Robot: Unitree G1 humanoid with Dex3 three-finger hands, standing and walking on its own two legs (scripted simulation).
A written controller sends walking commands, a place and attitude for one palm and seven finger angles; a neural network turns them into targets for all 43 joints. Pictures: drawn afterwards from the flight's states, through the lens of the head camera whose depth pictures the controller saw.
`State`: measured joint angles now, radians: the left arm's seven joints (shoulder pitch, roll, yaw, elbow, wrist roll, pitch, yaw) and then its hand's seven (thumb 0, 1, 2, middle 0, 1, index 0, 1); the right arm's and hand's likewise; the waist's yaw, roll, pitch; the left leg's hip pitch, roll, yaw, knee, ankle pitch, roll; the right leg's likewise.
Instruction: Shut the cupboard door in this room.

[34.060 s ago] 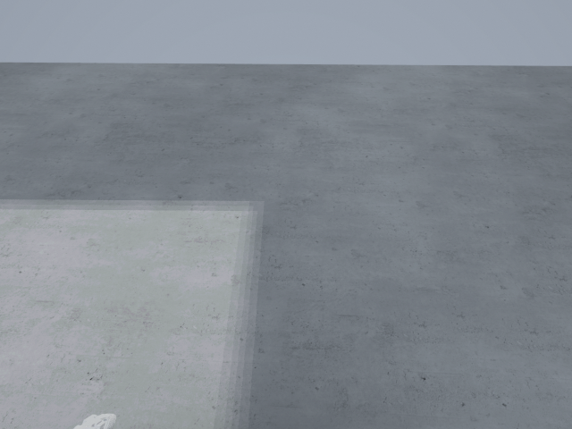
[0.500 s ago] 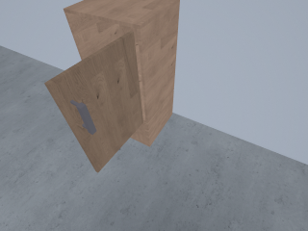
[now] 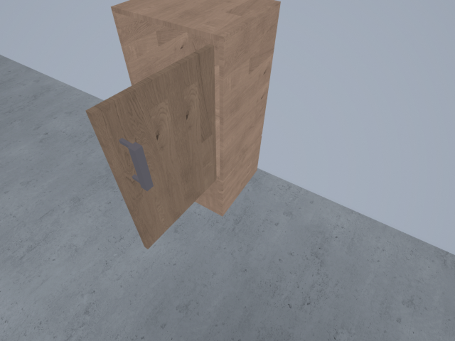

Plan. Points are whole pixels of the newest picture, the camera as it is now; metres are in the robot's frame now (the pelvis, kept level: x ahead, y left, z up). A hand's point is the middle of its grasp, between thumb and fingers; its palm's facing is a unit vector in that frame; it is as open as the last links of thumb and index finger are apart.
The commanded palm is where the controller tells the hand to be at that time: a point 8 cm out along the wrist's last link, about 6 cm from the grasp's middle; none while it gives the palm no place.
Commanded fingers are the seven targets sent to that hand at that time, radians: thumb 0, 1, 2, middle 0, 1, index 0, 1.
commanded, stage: look again from close up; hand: left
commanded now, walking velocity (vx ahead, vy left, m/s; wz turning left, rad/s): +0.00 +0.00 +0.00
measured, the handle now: (135, 164) +0.52 +0.27 -0.03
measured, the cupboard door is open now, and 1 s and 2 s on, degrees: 86 86 86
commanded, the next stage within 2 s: shuffle to correct the standing spot in 0.28 s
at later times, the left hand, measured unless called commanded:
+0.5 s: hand out of the picture -0.03 +0.19 -0.17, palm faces +0.04 -0.98 -0.18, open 7.4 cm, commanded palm none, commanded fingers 0.00 0.90 0.90 -0.20 -0.30 -0.20 -0.30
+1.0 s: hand out of the picture +0.03 +0.19 -0.19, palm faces +0.27 -0.96 -0.13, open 7.4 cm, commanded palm none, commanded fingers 0.00 0.90 0.90 -0.20 -0.30 -0.20 -0.30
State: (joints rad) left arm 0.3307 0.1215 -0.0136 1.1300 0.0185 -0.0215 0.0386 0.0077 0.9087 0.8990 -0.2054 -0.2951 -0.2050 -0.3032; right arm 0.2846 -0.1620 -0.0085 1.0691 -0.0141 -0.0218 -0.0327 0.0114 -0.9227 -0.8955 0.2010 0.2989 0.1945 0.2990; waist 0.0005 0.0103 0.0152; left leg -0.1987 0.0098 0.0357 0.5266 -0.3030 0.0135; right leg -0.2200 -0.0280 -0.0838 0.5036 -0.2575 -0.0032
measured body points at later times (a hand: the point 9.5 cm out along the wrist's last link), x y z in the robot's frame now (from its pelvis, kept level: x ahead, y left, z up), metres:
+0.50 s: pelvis -0.01 +0.02 +0.00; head -0.03 +0.02 +0.45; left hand -0.03 +0.24 -0.16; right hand -0.02 -0.20 -0.16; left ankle -0.01 +0.11 -0.74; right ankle +0.01 -0.12 -0.73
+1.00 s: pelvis +0.08 +0.02 +0.00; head +0.09 +0.05 +0.44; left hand +0.02 +0.24 -0.17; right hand +0.15 -0.21 -0.14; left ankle +0.05 +0.11 -0.74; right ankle +0.09 -0.12 -0.65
